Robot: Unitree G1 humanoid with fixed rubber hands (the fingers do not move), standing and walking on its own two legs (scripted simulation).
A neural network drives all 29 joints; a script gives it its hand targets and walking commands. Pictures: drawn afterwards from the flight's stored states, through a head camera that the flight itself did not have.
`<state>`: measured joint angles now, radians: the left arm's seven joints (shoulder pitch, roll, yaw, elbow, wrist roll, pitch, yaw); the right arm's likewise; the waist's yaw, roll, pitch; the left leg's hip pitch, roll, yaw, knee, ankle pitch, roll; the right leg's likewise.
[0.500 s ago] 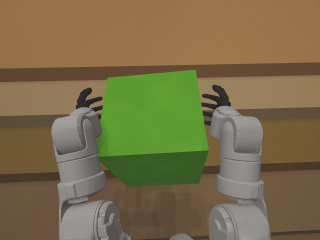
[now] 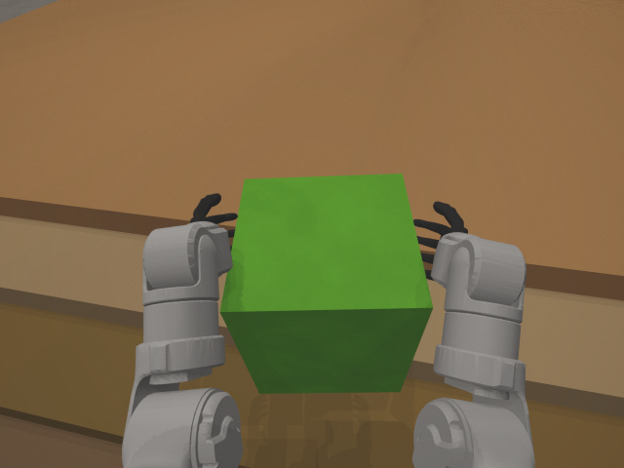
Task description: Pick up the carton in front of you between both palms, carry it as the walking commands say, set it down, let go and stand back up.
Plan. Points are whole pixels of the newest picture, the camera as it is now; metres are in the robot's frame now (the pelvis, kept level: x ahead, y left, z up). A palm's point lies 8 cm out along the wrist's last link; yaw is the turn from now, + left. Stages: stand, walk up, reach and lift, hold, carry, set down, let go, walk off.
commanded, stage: carry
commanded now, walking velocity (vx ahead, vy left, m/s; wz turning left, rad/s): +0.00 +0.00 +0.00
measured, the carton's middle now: (326, 290) +0.37 +0.03 +0.05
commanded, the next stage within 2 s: none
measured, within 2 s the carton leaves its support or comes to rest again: neither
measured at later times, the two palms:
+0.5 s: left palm (252, 110) +0.54 +0.14 +0.23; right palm (465, 122) +0.51 -0.15 +0.23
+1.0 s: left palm (307, 36) +0.72 +0.08 +0.27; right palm (484, 55) +0.68 -0.20 +0.25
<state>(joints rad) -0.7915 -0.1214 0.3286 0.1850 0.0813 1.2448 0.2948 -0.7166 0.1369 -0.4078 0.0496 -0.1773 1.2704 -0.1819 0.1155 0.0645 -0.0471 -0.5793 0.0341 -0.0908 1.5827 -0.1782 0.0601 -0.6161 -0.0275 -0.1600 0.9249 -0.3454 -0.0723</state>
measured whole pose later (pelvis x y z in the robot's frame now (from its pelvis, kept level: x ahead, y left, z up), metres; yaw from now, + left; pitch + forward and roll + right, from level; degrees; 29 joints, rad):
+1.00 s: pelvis +0.35 +0.00 +0.12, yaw -1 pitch +2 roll +3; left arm -0.67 -0.22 0.38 -0.12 0.19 1.18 0.25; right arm -0.70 0.16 -0.24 -0.04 -0.08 1.24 -0.36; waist -0.17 0.01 0.02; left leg -0.51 -0.11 0.17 0.83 -0.36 0.14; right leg -0.58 0.07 0.09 1.71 -0.30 -0.08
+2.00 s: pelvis +0.97 -0.08 +0.31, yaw -1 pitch +1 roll +3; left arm -0.79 -0.15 0.42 0.05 0.17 1.23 0.25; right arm -0.81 0.15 -0.29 0.11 -0.14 1.29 -0.36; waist -0.11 0.01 0.00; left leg -0.67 -0.05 0.22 0.91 -0.28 0.16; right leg -0.46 0.03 0.09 1.60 -0.25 -0.07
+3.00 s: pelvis +1.53 -0.14 +0.38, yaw -2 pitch +5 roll +0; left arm -0.38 -0.19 0.18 -0.18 0.15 1.16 0.25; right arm -0.38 0.19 -0.13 -0.15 -0.17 1.20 -0.27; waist 0.01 0.00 -0.07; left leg -0.38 0.06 0.19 0.45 -0.17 0.03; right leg -0.38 -0.03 -0.05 1.07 -0.44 0.01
